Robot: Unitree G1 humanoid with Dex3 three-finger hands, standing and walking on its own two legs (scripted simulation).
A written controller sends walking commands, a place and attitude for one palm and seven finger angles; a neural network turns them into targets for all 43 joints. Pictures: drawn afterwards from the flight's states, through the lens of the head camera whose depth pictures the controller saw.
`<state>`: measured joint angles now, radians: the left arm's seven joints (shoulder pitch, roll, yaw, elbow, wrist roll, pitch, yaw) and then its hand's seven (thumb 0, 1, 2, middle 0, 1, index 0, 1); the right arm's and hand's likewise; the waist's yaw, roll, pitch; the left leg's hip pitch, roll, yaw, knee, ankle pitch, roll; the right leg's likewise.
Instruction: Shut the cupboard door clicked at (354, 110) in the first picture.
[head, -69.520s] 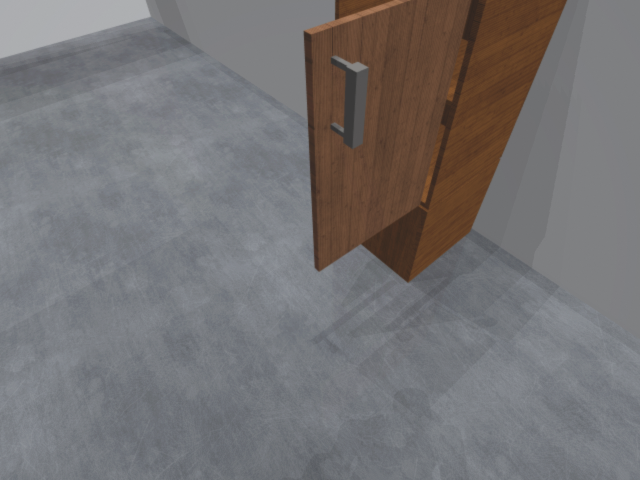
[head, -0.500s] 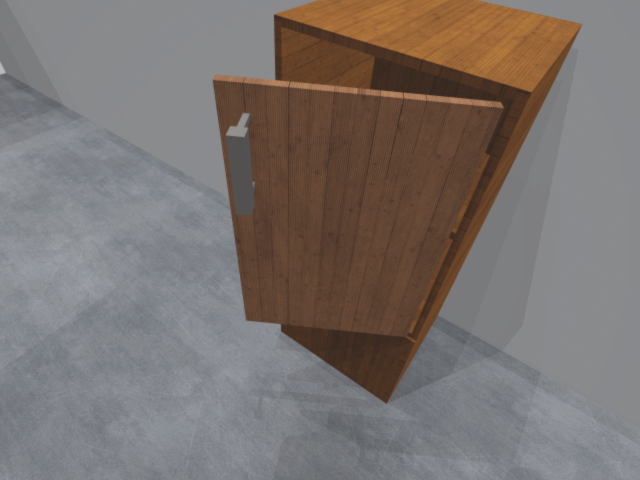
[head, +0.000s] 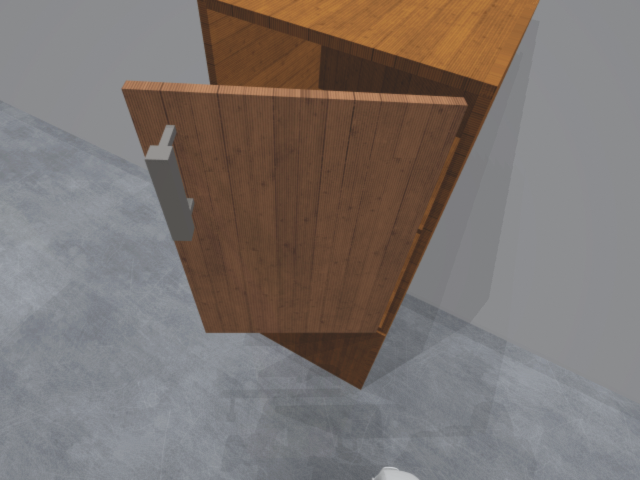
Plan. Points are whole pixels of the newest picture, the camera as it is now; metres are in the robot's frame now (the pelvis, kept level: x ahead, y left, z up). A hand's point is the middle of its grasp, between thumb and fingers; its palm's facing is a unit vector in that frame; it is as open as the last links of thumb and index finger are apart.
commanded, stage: come to a stop and stand still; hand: left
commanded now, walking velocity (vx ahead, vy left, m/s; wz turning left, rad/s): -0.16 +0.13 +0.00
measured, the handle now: (176, 185) +0.44 +0.19 +0.13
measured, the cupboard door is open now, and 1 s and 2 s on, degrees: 31 31 31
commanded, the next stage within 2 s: none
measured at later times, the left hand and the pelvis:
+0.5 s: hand out of the picture +0.03 +0.21 -0.20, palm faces +0.09 -0.98 -0.15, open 7.3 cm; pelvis -0.03 +0.03 -0.02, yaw +1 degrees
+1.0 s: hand out of the picture -0.04 +0.19 -0.18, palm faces +0.02 -0.99 -0.14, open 7.3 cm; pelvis -0.05 +0.03 +0.00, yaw +0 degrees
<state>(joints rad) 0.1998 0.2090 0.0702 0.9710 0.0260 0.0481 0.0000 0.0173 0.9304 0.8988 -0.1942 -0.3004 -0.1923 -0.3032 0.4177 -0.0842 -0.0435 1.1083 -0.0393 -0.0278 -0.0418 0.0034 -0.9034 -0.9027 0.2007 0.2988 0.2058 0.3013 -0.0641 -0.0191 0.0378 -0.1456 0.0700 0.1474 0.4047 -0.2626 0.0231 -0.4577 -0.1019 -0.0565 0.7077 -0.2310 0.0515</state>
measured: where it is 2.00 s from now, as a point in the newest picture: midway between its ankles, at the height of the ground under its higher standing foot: outside the picture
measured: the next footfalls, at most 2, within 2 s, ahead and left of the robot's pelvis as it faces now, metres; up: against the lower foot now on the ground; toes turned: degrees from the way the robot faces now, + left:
right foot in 0.08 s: +0.11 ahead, -0.18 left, +0.00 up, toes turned -7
left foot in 0.36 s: +0.03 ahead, +0.08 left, +0.00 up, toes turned +4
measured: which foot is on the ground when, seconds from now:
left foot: down 0.00-0.08, up 0.10-0.34, down 0.36-1.00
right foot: up 0.00-0.06, down 0.08-0.38, up 0.40-1.00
